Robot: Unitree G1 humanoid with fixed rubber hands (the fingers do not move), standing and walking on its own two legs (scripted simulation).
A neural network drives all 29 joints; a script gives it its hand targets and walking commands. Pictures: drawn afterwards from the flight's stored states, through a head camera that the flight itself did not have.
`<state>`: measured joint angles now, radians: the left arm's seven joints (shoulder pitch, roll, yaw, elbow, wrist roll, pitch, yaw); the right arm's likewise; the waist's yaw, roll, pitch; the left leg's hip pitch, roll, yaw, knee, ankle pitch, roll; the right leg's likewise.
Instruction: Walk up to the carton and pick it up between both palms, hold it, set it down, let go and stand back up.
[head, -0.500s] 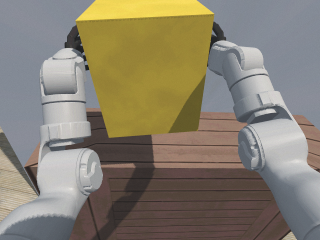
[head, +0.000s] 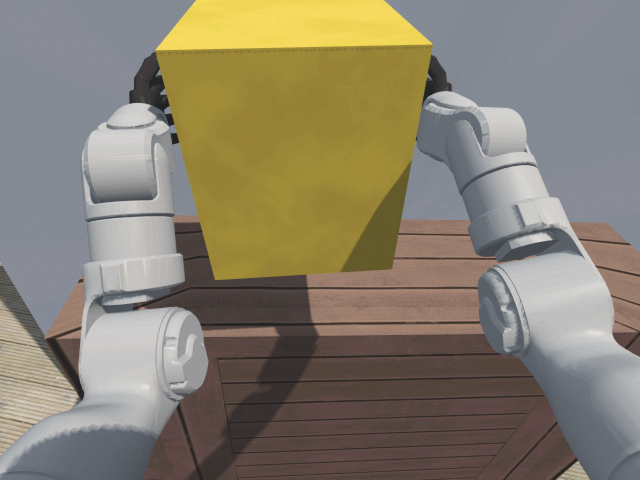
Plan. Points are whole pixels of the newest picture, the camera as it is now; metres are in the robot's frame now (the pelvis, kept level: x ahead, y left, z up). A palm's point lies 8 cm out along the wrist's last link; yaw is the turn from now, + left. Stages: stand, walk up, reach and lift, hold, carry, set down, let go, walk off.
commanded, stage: hold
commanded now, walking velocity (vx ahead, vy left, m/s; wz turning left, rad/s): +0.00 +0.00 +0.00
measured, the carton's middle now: (297, 138) +0.39 +0.02 +0.29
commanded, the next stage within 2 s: none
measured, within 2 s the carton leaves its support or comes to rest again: neither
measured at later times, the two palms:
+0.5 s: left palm (142, 119) +0.36 +0.18 +0.32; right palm (432, 106) +0.37 -0.12 +0.34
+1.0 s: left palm (142, 114) +0.37 +0.18 +0.32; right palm (426, 102) +0.38 -0.12 +0.34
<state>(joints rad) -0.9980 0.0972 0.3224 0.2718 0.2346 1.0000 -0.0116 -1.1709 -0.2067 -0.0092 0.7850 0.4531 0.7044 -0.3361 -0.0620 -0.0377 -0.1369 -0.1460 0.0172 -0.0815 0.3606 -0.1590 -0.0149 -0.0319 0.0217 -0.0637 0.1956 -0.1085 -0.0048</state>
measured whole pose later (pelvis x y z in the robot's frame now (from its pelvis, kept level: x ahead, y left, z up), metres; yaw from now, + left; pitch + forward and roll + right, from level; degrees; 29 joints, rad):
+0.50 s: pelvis +0.00 +0.00 +0.00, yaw +0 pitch -4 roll -2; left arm -1.02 0.10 0.34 0.29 0.24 1.02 -0.01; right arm -1.20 -0.21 -0.01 0.82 0.46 0.73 -0.35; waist -0.05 -0.04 -0.14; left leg -0.13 0.02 -0.08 0.37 -0.16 -0.02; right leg -0.02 0.03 -0.06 0.22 -0.12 -0.01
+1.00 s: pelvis -0.01 +0.00 +0.00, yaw +0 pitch -2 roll -2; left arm -1.09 0.12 0.33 0.39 0.22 0.96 0.00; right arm -1.26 -0.21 -0.06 0.90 0.42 0.68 -0.32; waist -0.04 -0.04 -0.14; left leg -0.18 0.01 -0.08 0.37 -0.15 -0.01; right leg -0.08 0.02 -0.06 0.23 -0.11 0.00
